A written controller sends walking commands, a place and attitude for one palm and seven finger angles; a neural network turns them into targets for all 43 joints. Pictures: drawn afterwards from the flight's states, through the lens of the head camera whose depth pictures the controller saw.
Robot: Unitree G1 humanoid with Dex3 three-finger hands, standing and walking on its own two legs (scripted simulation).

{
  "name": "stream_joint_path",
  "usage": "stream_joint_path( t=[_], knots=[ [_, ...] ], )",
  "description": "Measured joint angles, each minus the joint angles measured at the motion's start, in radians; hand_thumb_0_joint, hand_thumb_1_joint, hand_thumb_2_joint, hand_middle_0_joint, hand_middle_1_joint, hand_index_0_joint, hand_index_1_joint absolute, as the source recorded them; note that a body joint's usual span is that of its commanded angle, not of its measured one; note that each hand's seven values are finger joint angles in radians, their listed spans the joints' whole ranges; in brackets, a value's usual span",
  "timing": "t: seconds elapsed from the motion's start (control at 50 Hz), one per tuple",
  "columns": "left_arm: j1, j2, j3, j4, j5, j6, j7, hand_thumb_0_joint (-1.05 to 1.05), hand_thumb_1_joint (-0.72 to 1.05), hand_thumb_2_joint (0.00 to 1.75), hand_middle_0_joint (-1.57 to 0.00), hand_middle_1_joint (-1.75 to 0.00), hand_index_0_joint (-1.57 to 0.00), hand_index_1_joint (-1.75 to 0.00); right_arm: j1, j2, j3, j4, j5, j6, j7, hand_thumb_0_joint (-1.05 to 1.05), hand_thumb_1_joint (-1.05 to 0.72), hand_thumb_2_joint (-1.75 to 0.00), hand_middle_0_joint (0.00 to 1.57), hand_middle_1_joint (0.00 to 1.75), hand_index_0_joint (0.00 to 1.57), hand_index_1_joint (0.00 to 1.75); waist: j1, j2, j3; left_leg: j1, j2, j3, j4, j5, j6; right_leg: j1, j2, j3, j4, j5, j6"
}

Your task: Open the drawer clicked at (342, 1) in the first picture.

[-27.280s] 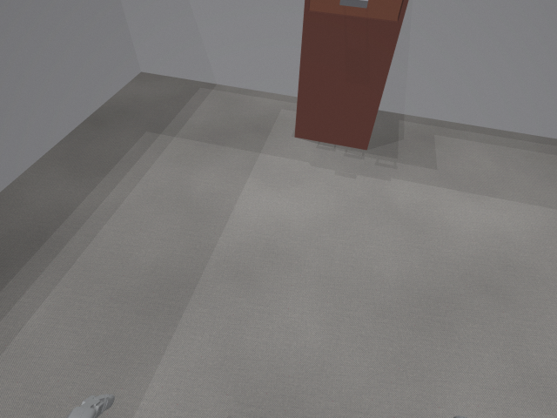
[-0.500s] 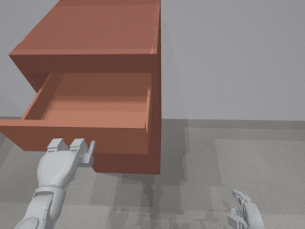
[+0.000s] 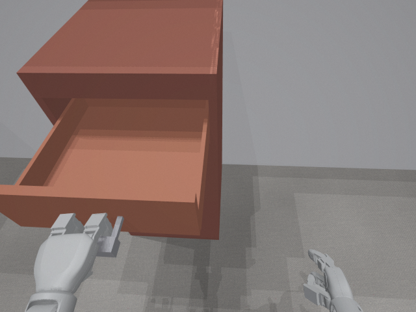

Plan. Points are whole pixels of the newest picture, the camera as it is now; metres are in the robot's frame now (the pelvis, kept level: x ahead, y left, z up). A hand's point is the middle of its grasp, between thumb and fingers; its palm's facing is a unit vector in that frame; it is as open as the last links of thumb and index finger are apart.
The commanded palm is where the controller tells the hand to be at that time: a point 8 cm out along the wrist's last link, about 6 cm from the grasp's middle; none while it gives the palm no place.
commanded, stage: pull the drawer open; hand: left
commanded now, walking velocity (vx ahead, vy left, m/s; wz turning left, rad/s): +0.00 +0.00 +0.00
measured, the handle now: (89, 232) +0.24 +0.25 +0.03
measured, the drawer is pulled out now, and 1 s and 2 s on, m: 0.26 0.30 0.30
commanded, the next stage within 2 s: open the thumb to release the handle in 0.42 s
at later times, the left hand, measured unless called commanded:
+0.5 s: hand (76, 286) +0.15 +0.25 +0.01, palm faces -0.02 -0.06 -1.00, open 5.9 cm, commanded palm +0.14 +0.26 +0.07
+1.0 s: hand (79, 281) +0.16 +0.24 +0.02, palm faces +0.01 -0.06 -1.00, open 11.8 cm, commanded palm +0.14 +0.26 +0.07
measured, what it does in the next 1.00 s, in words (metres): stands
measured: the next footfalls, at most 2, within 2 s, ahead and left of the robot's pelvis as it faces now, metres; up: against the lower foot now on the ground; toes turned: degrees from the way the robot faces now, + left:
none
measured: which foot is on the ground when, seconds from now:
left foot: down 0.00-1.00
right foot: down 0.00-1.00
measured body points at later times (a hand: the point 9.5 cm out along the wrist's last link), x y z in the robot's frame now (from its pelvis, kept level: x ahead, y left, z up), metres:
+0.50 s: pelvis -0.01 +0.00 -0.01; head +0.02 -0.03 +0.44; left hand +0.15 +0.25 +0.07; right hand +0.20 -0.23 -0.10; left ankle -0.04 +0.12 -0.71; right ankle +0.00 -0.11 -0.71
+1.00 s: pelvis -0.02 -0.01 +0.00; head +0.00 -0.04 +0.44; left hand +0.16 +0.24 +0.07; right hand +0.20 -0.21 -0.10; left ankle -0.04 +0.12 -0.71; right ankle +0.00 -0.11 -0.71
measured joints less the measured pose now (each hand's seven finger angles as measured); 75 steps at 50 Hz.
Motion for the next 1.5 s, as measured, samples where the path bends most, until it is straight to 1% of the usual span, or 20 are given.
stream_joint_path(
  t=[0.1, 0.18, 0.3, 0.44, 0.54, 0.58, 0.66, 0.76, 0.82, 0.9, 1.0, 1.1, 1.2, 1.34, 1.44, 1.5],
  knots=[
    [0.067, 0.003, 0.01, -0.04, -0.004, -0.013, 0.016, 0.04, 0.65, 0.77, -0.28, -1.33, -0.42, -1.35, 0.001, -0.005, -0.002, -0.006, -0.005, 0.005, 0.008, 0.01, -0.9, -0.9, 0.2, 0.3, 0.2, 0.3, 0.002, 0.0, -0.001, -0.008, 0.002, 0.001, 0.014, -0.006, -0.001, -0.009, 0.002, 0.001, 0.014, -0.005, -0.001],
    [0.104, 0.008, 0.015, -0.063, -0.003, -0.027, 0.031, 0.04, 0.65, 0.77, -0.28, -1.33, -0.42, -1.35, 0.002, -0.008, -0.004, -0.009, -0.009, 0.011, 0.01, 0.01, -0.9, -0.9, 0.2, 0.3, 0.2, 0.3, 0.008, -0.002, 0.001, -0.02, 0.001, 0.0, 0.029, -0.01, -0.001, -0.02, 0.001, 0.0, 0.029, -0.009, -0.002],
    [0.115, 0.014, 0.02, -0.067, 0.002, -0.044, 0.048, 0.03, 0.65, 0.79, -0.29, -1.33, -0.42, -1.35, 0.001, -0.005, -0.005, -0.009, -0.011, 0.016, 0.008, 0.01, -0.9, -0.9, 0.2, 0.3, 0.2, 0.3, 0.015, -0.001, 0.005, -0.039, 0.0, -0.005, 0.053, -0.014, -0.003, -0.038, 0.0, -0.005, 0.051, -0.014, -0.004],
    [0.131, 0.017, 0.035, -0.069, -0.013, -0.038, 0.046, 0.03, 0.65, 0.78, -0.29, -1.32, -0.42, -1.35, 0.004, 0.009, 0.006, -0.013, -0.007, 0.019, 0.007, 0.01, -0.9, -0.9, 0.2, 0.3, 0.2, 0.3, 0.003, -0.004, -0.004, -0.043, 0.006, 0.004, 0.059, -0.017, -0.005, -0.047, 0.007, 0.003, 0.061, -0.014, -0.007],
    [0.162, 0.022, 0.037, -0.089, -0.027, -0.019, 0.047, 0.04, 0.65, 0.75, -0.29, -1.32, -0.42, -1.35, 0.011, 0.003, 0.011, -0.022, -0.005, 0.021, 0.013, 0.01, -0.9, -0.9, 0.2, 0.3, 0.2, 0.3, -0.015, -0.005, -0.01, -0.04, 0.009, 0.008, 0.058, -0.019, -0.006, -0.046, 0.01, 0.007, 0.06, -0.014, -0.006],
    [0.131, 0.023, 0.028, -0.073, -0.019, -0.028, 0.058, 0.03, 0.64, 0.75, -0.31, -1.32, -0.42, -1.35, 0.018, -0.009, 0.0, -0.021, -0.011, 0.013, 0.005, 0.01, -0.9, -0.9, 0.2, 0.3, 0.2, 0.3, -0.01, 0.0, -0.002, -0.049, 0.004, -0.004, 0.069, -0.019, -0.004, -0.048, 0.004, -0.004, 0.065, -0.017, -0.005],
    [0.08, 0.008, 0.019, -0.047, -0.005, -0.043, 0.076, 0.02, 0.62, 0.76, -0.35, -1.32, -0.41, -1.34, 0.019, -0.022, -0.014, -0.003, -0.014, 0.009, -0.004, 0.01, -0.9, -0.9, 0.2, 0.3, 0.2, 0.3, 0.009, 0.004, 0.003, -0.068, -0.002, -0.013, 0.083, -0.019, -0.003, -0.062, -0.003, -0.013, 0.077, -0.019, -0.004],
    [0.043, -0.015, 0.001, -0.03, -0.002, -0.012, 0.073, 0.01, 0.48, 0.72, -0.39, -1.3, -0.4, -1.32, 0.016, -0.015, -0.013, 0.007, -0.008, 0.012, -0.008, 0.01, -0.9, -0.9, 0.2, 0.3, 0.2, 0.3, 0.016, 0.01, -0.002, -0.066, -0.006, -0.016, 0.081, -0.014, -0.003, -0.061, -0.007, -0.015, 0.079, -0.019, -0.004],
    [0.023, -0.018, -0.011, -0.018, 0.0, 0.01, 0.059, 0.0, 0.35, 0.66, -0.4, -1.28, -0.38, -1.3, 0.013, -0.006, -0.004, 0.009, -0.004, 0.015, -0.015, 0.01, -0.9, -0.9, 0.2, 0.3, 0.2, 0.3, 0.019, 0.011, 0.0, -0.054, -0.008, -0.018, 0.071, -0.008, -0.004, -0.049, -0.009, -0.017, 0.073, -0.016, -0.005],
    [-0.01, -0.013, -0.023, 0.0, 0.0, 0.025, 0.035, 0.0, 0.12, 0.56, -0.4, -1.27, -0.36, -1.27, 0.006, 0.004, 0.009, 0.012, 0.0, 0.014, -0.027, 0.01, -0.9, -0.9, 0.2, 0.3, 0.2, 0.3, 0.025, 0.011, 0.009, -0.035, -0.009, -0.025, 0.054, 0.003, -0.007, -0.027, -0.01, -0.024, 0.057, -0.008, -0.008],
    [-0.035, -0.007, -0.024, 0.017, -0.005, 0.02, -0.002, 0.0, -0.18, 0.43, -0.39, -1.25, -0.35, -1.25, -0.002, 0.009, 0.02, 0.011, 0.001, 0.006, -0.034, 0.01, -0.9, -0.9, 0.2, 0.3, 0.2, 0.3, 0.03, 0.011, 0.016, -0.015, -0.008, -0.033, 0.034, 0.016, -0.011, -0.005, -0.009, -0.031, 0.036, 0.003, -0.012],
    [-0.046, 0.004, -0.01, 0.03, -0.008, -0.007, -0.019, 0.0, -0.37, 0.35, -0.38, -1.25, -0.34, -1.23, -0.008, 0.007, 0.021, 0.011, -0.001, -0.001, -0.039, 0.01, -0.9, -0.9, 0.2, 0.3, 0.2, 0.3, 0.033, 0.007, 0.023, -0.006, -0.005, -0.036, 0.02, 0.026, -0.014, 0.005, -0.007, -0.034, 0.022, 0.012, -0.015],
    [-0.055, -0.015, -0.007, 0.035, -0.008, -0.012, -0.013, 0.0, -0.45, 0.32, -0.37, -1.24, -0.35, -1.23, -0.003, -0.005, 0.009, 0.01, -0.005, -0.015, -0.034, 0.01, -0.9, -0.9, 0.2, 0.3, 0.2, 0.3, 0.034, 0.01, 0.025, -0.014, -0.006, -0.042, 0.019, 0.03, -0.015, 0.001, -0.007, -0.039, 0.016, 0.017, -0.015],
    [-0.061, -0.031, -0.012, 0.037, 0.009, -0.008, 0.007, 0.0, -0.48, 0.3, -0.35, -1.22, -0.35, -1.24, 0.009, -0.012, -0.003, 0.02, -0.011, -0.012, -0.026, 0.01, -0.9, -0.9, 0.2, 0.3, 0.2, 0.3, 0.039, 0.008, 0.016, -0.032, -0.01, -0.041, 0.03, 0.027, -0.013, -0.017, -0.011, -0.038, 0.028, 0.013, -0.013],
    [-0.072, -0.04, -0.027, 0.038, 0.017, 0.013, 0.016, 0.0, -0.49, 0.3, -0.34, -1.21, -0.36, -1.25, 0.016, -0.009, -0.006, 0.023, -0.01, -0.01, -0.022, 0.01, -0.9, -0.9, 0.2, 0.3, 0.2, 0.3, 0.04, 0.013, 0.015, -0.038, -0.013, -0.042, 0.039, 0.024, -0.01, -0.021, -0.014, -0.039, 0.036, 0.01, -0.011],
    [-0.081, -0.043, -0.04, 0.034, 0.017, 0.033, 0.004, 0.0, -0.49, 0.3, -0.33, -1.21, -0.38, -1.26, 0.019, -0.006, -0.005, 0.022, -0.011, -0.009, -0.021, 0.01, -0.9, -0.9, 0.2, 0.3, 0.2, 0.3, 0.042, 0.018, 0.016, -0.034, -0.016, -0.042, 0.04, 0.024, -0.008, -0.017, -0.017, -0.039, 0.037, 0.009, -0.009]
  ],
)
